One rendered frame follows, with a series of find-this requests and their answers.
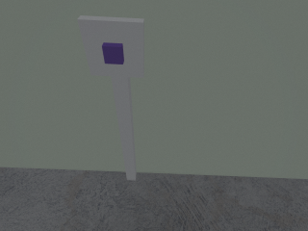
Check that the button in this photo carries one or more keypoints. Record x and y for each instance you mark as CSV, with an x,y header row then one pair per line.
x,y
113,53

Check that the panel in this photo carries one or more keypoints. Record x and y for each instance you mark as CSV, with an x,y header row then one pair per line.
x,y
96,30

